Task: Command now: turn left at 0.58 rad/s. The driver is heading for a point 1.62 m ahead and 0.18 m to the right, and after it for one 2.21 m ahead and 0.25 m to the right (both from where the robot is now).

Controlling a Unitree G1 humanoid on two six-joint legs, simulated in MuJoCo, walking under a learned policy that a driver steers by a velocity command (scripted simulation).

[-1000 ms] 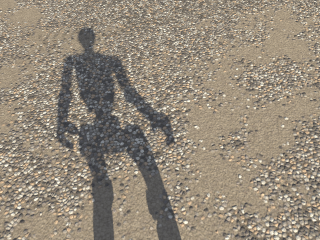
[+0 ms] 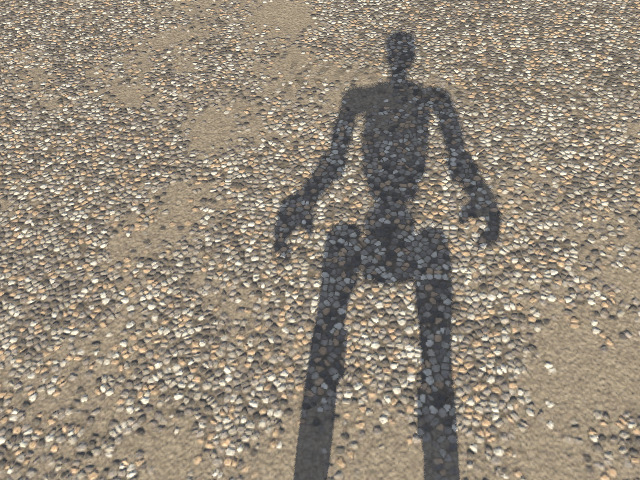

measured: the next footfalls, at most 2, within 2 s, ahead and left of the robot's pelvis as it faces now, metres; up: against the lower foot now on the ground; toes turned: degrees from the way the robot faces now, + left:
left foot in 0.16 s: +0.03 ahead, +0.15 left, +0.00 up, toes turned +6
right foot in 0.50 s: +0.05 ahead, -0.10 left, +0.00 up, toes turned +6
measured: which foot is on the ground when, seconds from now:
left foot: up 0.00-0.14, down 0.16-0.92, up 0.94-1.00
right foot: down 0.00-0.14, up 0.16-0.48, down 0.50-0.68, up 0.70-0.90, down 0.92-1.00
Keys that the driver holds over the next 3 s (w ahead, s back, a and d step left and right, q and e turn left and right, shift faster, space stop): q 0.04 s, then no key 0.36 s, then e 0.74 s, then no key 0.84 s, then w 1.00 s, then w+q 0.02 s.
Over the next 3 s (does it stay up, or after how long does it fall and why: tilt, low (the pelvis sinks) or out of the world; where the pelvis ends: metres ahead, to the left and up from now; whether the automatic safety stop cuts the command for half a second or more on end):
stays up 0.40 -0.09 0.01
